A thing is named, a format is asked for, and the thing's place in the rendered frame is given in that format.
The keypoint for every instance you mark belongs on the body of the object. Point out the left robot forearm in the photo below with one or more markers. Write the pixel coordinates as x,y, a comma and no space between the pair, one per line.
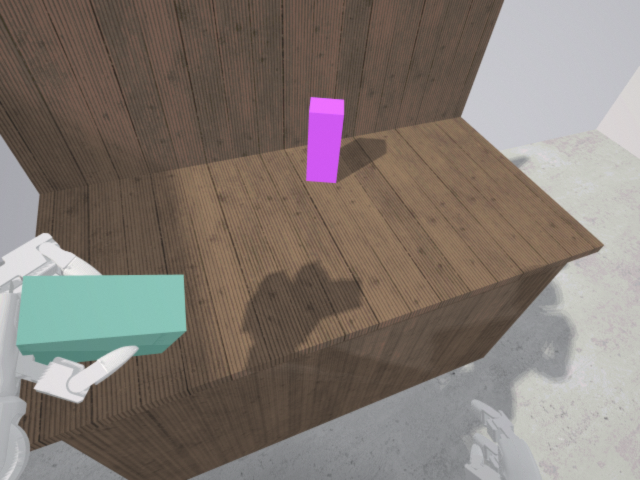
14,442

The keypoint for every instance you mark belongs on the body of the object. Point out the robot right hand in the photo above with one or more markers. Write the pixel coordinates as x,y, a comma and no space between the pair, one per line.
512,459

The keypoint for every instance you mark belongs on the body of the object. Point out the robot left hand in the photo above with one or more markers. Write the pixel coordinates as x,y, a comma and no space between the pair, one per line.
61,378

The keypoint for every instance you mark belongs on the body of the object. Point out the sponge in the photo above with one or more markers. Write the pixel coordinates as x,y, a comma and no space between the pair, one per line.
84,317

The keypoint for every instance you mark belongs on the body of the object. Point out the table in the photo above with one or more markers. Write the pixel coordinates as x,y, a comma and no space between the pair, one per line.
170,137

